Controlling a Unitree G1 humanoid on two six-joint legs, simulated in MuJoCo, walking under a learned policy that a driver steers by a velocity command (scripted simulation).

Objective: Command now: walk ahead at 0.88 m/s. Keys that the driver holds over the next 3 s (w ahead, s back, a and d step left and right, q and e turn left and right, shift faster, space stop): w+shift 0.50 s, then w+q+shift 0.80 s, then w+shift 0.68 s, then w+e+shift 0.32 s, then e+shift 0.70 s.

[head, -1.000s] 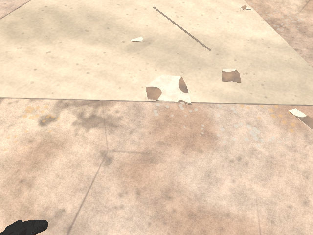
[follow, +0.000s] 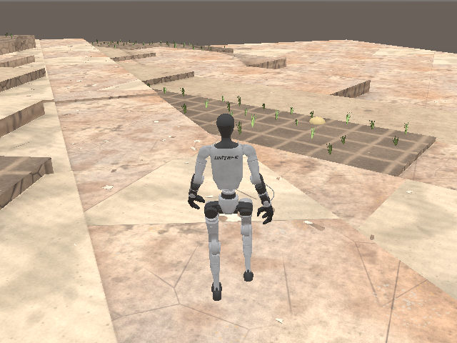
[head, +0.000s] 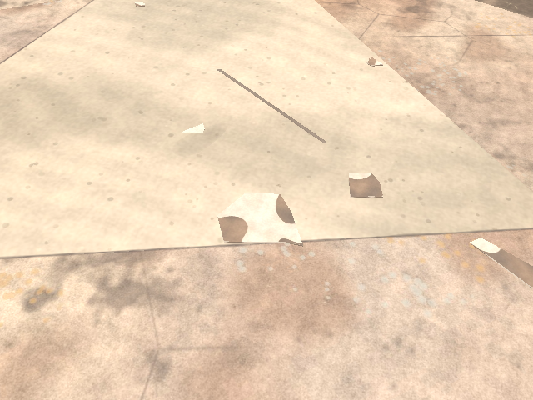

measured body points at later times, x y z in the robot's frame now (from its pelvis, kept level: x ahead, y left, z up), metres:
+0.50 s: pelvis +0.41 -0.05 +0.00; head +0.42 -0.04 +0.45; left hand +0.39 +0.24 -0.14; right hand +0.55 -0.30 -0.12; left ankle +0.44 +0.11 -0.66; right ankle +0.37 -0.11 -0.74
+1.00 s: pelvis +0.91 +0.03 -0.01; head +0.93 +0.03 +0.44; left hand +1.07 +0.31 -0.07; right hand +0.94 -0.27 -0.14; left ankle +0.84 +0.03 -0.74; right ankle +1.09 -0.12 -0.67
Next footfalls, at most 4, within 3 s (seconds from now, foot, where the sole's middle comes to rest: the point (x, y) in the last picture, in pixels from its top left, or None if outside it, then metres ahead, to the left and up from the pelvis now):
0.28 right None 0.41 -0.11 -0.78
0.76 left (238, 287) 0.88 0.04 -0.78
1.18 right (250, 175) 1.34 -0.01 -0.78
1.60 left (135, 142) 1.52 0.42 -0.78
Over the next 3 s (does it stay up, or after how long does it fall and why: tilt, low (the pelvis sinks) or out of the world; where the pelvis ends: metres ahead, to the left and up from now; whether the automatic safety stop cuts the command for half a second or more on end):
stays up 2.24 0.90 -0.01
